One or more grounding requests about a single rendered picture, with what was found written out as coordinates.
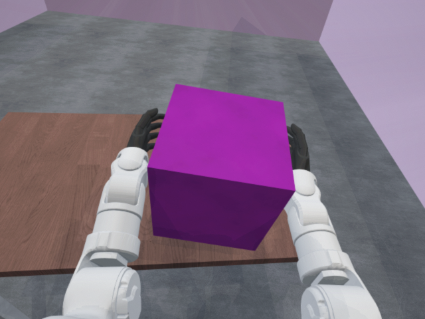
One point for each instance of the table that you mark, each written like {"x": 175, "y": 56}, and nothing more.
{"x": 53, "y": 169}

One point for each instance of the carton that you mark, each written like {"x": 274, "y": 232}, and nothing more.
{"x": 221, "y": 171}

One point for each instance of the left robot upper arm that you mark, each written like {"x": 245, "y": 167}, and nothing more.
{"x": 103, "y": 293}

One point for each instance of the right robot upper arm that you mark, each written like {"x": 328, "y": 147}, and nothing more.
{"x": 325, "y": 301}

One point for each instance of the robot left hand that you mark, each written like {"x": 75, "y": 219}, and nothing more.
{"x": 141, "y": 134}

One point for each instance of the right robot forearm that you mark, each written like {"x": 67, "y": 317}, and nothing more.
{"x": 321, "y": 260}

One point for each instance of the robot right hand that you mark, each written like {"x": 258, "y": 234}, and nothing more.
{"x": 299, "y": 149}

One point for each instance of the left robot forearm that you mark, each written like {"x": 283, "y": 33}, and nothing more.
{"x": 114, "y": 240}

